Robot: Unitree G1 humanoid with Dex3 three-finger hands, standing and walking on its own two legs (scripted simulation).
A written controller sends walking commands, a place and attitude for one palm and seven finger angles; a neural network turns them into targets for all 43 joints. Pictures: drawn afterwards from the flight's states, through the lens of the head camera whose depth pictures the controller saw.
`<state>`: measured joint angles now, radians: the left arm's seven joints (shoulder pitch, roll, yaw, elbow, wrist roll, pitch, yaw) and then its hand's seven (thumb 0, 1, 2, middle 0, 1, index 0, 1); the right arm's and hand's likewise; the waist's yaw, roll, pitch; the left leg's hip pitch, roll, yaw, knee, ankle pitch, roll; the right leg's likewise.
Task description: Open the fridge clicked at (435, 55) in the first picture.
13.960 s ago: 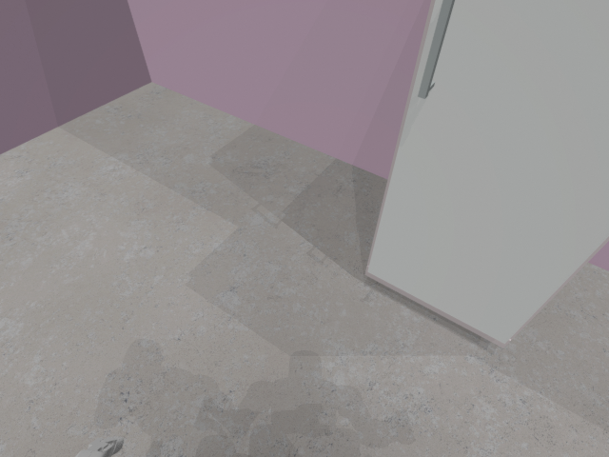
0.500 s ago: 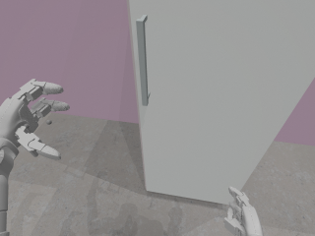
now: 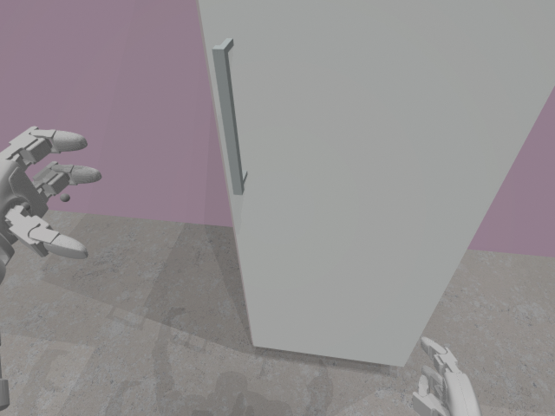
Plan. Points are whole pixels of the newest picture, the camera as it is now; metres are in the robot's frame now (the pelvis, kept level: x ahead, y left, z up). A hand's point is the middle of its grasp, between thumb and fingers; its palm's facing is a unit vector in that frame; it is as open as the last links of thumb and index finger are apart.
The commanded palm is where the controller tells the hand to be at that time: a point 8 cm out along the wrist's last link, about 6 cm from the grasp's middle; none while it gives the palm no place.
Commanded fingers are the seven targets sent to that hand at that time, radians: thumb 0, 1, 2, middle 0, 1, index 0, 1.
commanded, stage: raise the hand to about handle height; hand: left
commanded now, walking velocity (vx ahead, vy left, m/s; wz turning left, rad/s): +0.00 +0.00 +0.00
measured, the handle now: (233, 125) +0.51 +0.13 +0.21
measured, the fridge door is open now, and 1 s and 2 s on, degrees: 0 0 0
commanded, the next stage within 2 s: move the hooked fingers beside the handle in 0.10 s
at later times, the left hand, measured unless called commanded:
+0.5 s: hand (110, 191) +0.31 +0.25 +0.21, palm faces -0.02 -0.99 -0.12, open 14.0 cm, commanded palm +0.28 +0.30 +0.23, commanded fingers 0.00 -0.50 0.30 -0.30 -1.20 -0.30 -1.20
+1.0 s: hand (130, 163) +0.37 +0.25 +0.22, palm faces +0.01 -1.00 -0.06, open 14.0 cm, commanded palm +0.34 +0.29 +0.22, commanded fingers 0.00 -0.50 0.30 -0.30 -1.20 -0.30 -1.20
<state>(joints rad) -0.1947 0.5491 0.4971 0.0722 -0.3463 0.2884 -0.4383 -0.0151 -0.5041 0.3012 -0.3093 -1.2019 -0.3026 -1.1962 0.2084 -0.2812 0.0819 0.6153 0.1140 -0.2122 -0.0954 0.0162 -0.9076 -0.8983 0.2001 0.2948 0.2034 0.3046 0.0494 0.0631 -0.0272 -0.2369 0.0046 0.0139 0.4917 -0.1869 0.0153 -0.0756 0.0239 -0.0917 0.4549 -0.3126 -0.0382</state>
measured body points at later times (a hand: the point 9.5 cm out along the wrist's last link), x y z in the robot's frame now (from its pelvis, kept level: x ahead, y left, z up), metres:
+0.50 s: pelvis +0.02 +0.00 +0.00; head +0.00 -0.03 +0.45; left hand +0.31 +0.30 +0.22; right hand +0.22 -0.23 -0.07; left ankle +0.05 +0.11 -0.74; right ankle -0.03 -0.09 -0.74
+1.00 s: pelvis +0.02 +0.00 +0.00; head +0.00 -0.02 +0.45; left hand +0.36 +0.30 +0.22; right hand +0.19 -0.24 -0.08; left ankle +0.05 +0.11 -0.74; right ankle -0.03 -0.09 -0.74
